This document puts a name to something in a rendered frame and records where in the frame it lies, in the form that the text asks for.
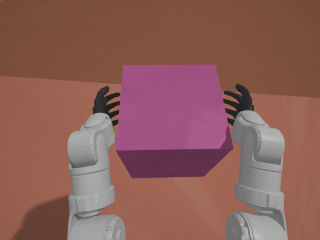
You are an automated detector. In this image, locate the left robot hand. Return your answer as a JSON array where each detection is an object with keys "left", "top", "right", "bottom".
[{"left": 92, "top": 86, "right": 121, "bottom": 126}]

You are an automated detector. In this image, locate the right robot hand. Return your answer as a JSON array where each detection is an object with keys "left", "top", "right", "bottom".
[{"left": 223, "top": 84, "right": 254, "bottom": 126}]

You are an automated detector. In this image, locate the robot right upper arm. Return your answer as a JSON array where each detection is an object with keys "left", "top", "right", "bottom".
[{"left": 225, "top": 211, "right": 287, "bottom": 240}]

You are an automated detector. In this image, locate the carton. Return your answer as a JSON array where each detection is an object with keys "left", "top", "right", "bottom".
[{"left": 115, "top": 64, "right": 234, "bottom": 178}]

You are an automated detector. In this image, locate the robot right forearm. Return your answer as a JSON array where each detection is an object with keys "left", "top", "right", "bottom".
[{"left": 231, "top": 110, "right": 288, "bottom": 240}]

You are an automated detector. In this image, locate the robot left upper arm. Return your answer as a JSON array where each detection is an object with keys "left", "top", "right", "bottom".
[{"left": 68, "top": 214, "right": 126, "bottom": 240}]

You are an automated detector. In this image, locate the robot left forearm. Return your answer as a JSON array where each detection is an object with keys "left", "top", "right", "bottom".
[{"left": 67, "top": 113, "right": 116, "bottom": 240}]

